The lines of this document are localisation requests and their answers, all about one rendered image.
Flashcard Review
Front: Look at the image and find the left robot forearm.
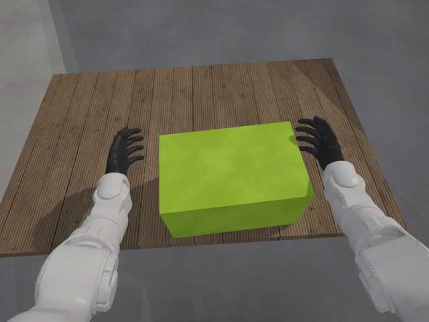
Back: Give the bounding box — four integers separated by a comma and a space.
35, 172, 132, 303

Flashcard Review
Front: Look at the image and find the robot left hand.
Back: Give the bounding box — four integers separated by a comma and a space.
105, 127, 144, 176

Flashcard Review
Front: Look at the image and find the robot left upper arm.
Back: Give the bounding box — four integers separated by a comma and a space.
7, 244, 119, 322

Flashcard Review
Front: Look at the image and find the table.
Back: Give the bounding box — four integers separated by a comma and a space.
0, 58, 408, 271

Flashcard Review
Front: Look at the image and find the right robot forearm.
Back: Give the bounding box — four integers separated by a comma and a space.
322, 161, 429, 257

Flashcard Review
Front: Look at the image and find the carton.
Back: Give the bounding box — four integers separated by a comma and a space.
159, 121, 315, 238

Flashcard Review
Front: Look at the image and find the robot right hand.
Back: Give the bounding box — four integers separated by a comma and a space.
295, 116, 345, 171

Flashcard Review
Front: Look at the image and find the robot right upper arm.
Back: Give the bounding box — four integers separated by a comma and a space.
354, 235, 429, 322

